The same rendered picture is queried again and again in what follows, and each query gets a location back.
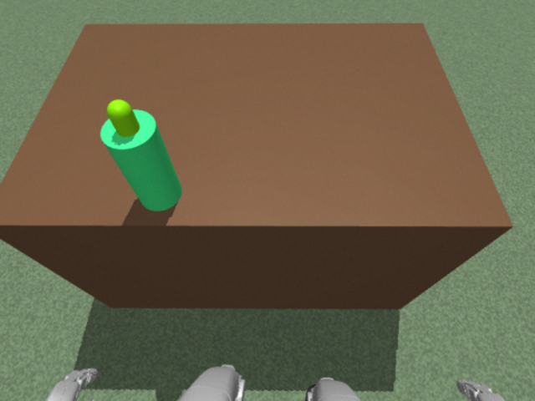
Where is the bottle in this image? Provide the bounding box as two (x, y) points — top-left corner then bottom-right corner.
(100, 99), (182, 211)

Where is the left robot hand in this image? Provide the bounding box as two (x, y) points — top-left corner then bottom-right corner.
(45, 368), (98, 401)

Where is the right robot hand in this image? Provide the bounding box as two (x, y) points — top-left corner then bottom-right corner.
(456, 379), (504, 401)

